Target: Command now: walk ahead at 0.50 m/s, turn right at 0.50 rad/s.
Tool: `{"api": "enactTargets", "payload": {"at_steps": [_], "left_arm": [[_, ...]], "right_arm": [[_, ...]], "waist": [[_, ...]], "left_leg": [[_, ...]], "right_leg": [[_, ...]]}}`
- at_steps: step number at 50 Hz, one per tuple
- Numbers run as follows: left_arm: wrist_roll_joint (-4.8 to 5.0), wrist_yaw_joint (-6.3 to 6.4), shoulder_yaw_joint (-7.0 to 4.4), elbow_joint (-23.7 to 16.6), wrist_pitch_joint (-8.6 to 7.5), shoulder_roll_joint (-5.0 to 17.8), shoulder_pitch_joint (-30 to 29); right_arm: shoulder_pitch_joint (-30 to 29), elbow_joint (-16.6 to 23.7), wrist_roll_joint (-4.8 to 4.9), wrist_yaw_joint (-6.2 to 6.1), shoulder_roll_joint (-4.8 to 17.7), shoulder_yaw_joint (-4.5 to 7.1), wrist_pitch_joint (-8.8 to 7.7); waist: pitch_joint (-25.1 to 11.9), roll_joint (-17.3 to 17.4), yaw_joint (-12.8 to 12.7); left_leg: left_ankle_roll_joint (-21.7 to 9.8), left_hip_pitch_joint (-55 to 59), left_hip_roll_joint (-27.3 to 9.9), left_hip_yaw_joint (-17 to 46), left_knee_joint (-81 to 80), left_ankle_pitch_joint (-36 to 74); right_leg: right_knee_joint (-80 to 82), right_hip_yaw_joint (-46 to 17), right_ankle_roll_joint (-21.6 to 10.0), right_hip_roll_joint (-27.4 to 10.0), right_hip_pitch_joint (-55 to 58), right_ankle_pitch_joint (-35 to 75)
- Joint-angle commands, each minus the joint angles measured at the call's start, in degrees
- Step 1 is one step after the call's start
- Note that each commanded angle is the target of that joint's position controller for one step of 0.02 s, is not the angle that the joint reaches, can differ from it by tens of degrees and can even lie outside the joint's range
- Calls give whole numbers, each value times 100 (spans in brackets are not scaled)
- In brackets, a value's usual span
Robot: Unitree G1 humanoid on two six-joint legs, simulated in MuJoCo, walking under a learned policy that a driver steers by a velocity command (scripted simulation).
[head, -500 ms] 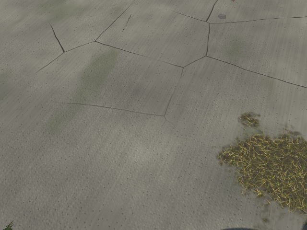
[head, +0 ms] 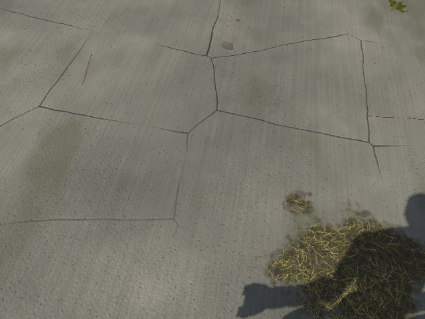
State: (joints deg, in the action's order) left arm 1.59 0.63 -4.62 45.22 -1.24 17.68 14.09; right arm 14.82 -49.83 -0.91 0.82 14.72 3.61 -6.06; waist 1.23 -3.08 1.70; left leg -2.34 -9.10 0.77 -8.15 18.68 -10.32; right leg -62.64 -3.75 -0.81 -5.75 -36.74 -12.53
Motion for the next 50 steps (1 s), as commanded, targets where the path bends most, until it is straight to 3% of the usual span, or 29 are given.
{"api": "enactTargets", "payload": {"at_steps": [1,5,10,13,14,15,16,17,18,19,20,21,22,24,26,30,33,36,39,40,41,42,43,44,45,46,47,48,50], "left_arm": [[-26,-29,-47,-364,2,143,90],[-46,-195,32,-613,-56,5,-668],[-41,-355,60,-1024,-42,31,-1342],[-52,-377,-95,-1053,10,325,-855],[-31,-356,-231,-883,24,539,-137],[-19,-268,-443,-597,58,921,866],[19,-147,-571,-498,93,1530,1188],[-31,-211,-505,-779,-45,1645,1004],[-59,-270,-358,-758,-141,1127,959],[-56,-268,-293,-732,-206,919,746],[-48,-256,-238,-785,-227,752,324],[-86,-228,-156,-860,-233,514,4],[-147,-198,-106,-932,-235,414,-137],[-141,-150,-111,-882,-285,476,-81],[-136,-81,-130,-763,-311,589,112],[-114,-15,-117,-563,-302,628,394],[-88,-21,-121,-375,-305,681,645],[-73,-2,-135,-198,-253,695,843],[-75,38,-169,-121,-179,769,801],[-80,42,-177,-134,-155,813,702],[-97,38,-138,-157,-131,748,616],[-181,42,-31,-266,-123,524,626],[-112,8,120,-307,-227,-30,1454],[-56,-16,87,-228,-318,329,1259],[54,-46,-3,-374,-366,654,679],[34,-41,18,-476,-394,642,281],[-58,-33,2,-524,-399,591,58],[-95,-30,-26,-502,-364,550,143],[-96,-26,4,-421,-280,353,379]], "right_arm": [[-377,321,-12,-74,792,183,-109],[-180,246,35,-142,983,230,-17],[172,100,175,-152,1205,320,183],[15,154,276,-179,1436,394,292],[-87,182,309,-184,1458,397,337],[-74,214,278,-195,1318,337,332],[151,428,-10,-171,604,126,265],[232,683,51,-109,460,11,28],[-516,819,296,-44,981,138,-133],[-705,905,352,-24,969,121,-222],[-654,798,223,-76,911,123,-245],[-526,712,124,-96,982,171,-197],[-381,660,113,-71,979,188,-112],[-288,631,59,-60,811,164,11],[-596,733,32,-73,668,113,70],[-1317,918,83,-18,521,32,46],[-1763,1049,147,59,516,2,3],[-1980,1183,149,151,603,12,-53],[-1673,1156,146,205,728,54,-89],[-1289,1064,141,188,834,112,-97],[-541,850,116,151,1022,217,-100],[448,687,41,114,1325,291,-98],[965,524,7,128,1738,403,-66],[1010,493,162,159,1208,258,-57],[587,554,185,136,981,180,-37],[188,641,127,111,887,138,4],[-68,659,76,114,776,95,18],[-189,677,19,112,668,46,-6],[-192,629,51,113,683,44,-41]], "waist": [[48,685,-179],[253,552,103],[468,555,273],[-21,848,-171],[-401,807,-610],[-918,576,-1088],[-1203,-776,-816],[-2172,-1088,-555],[-1758,-292,-887],[-1093,-212,-745],[-725,232,-455],[-542,166,-248],[-496,67,-115],[-473,93,-54],[-299,83,-132],[-82,-66,-442],[149,-111,-641],[273,-111,-683],[150,-249,-465],[-89,-300,-238],[-591,-200,148],[-1447,224,524],[-2189,1858,214],[-2182,1721,404],[-1251,1207,405],[-763,692,267],[-350,532,122],[-284,660,-59],[-308,827,-196]], "left_leg": [[-789,162,-1603,756,-1153,1126],[-691,430,-1563,152,-1187,1250],[-582,1351,-1838,-170,-812,1856],[-402,1563,-1814,-439,388,4510],[-288,1376,-1667,-580,1393,4994],[-53,486,-1422,-666,2819,4273],[261,-1668,-793,-624,4815,-10],[401,-3161,164,776,6104,-2552],[291,-3809,-166,1316,6243,-2092],[155,-3906,-404,1242,5858,-1563],[153,-3524,-657,1258,5350,-1147],[194,-3117,-824,1254,4914,-864],[235,-2791,-900,1250,4758,-673],[396,-2590,-883,1117,4383,-417],[531,-2741,-847,1042,3768,114],[549,-2617,-647,970,2169,1516],[458,-2548,-518,944,1529,1893],[251,-2871,-460,1000,1166,1506],[-3,-2457,-320,893,977,829],[-121,-1854,-138,721,903,678],[-296,-760,-35,606,836,864],[-657,955,-849,1479,1085,1095],[-1595,2980,-2151,4180,607,-67],[-1586,3096,-2230,5166,-81,-1096],[-1314,2373,-2095,4333,-178,-1312],[-1141,1545,-1870,3628,-272,-937],[-1093,825,-1651,3159,-440,-373],[-1037,425,-1477,2833,-580,52],[-1100,90,-1333,2439,-813,571]], "right_leg": [[487,-281,68,-242,-400,802],[1715,166,18,-171,-264,1507],[2461,554,-217,-26,-392,903],[2557,1023,-553,505,678,44],[2837,1154,-731,782,1630,127],[3162,913,-967,899,3275,459],[3313,-1326,-1525,-439,4916,476],[4354,-4425,-2540,-1415,5937,-643],[4701,-3926,-2177,-1311,5759,-592],[4664,-3043,-1941,-1089,5050,-223],[4653,-2390,-1706,-802,4201,307],[4723,-1893,-1584,-628,3592,910],[4854,-1661,-1547,-523,3215,1241],[5005,-1300,-1593,-442,2848,1942],[5144,-962,-1541,-346,2708,2192],[5201,-535,-1220,-116,2733,1700],[5223,-647,-1189,-294,2912,1149],[4918,-839,-1163,-608,3609,1409],[4496,-898,-995,-753,4016,2372],[4059,-798,-913,-641,4016,3338],[3154,-562,-774,-336,3811,4007],[1603,-345,-582,1,2830,2912],[-586,-51,-103,1038,550,-636],[-1241,-673,-130,993,-242,-2016],[-1418,-595,-165,667,-673,-1627],[-1164,-333,-182,346,-560,-1113],[-756,-211,-158,152,-426,-783],[-478,-221,-151,-24,-105,-538],[-153,-126,-64,-108,203,-388]]}}
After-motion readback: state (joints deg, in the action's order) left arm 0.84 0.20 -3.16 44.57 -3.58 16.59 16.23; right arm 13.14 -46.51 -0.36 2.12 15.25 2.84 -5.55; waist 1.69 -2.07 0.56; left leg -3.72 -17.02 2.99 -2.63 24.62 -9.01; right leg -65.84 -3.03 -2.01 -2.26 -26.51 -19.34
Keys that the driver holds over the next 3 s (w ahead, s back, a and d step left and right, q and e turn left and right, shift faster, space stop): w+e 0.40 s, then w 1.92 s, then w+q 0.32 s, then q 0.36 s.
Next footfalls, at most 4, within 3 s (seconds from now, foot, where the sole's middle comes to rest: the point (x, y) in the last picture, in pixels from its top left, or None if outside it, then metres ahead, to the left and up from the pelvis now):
0.30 right None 0.30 -0.17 -0.78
0.84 left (225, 269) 0.66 -0.05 -0.78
1.38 right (310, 218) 0.86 -0.38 -0.78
1.90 left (264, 146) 1.21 -0.25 -0.78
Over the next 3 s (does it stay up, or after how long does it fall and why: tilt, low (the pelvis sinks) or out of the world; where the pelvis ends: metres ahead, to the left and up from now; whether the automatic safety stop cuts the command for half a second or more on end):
stays up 1.53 -0.46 -0.03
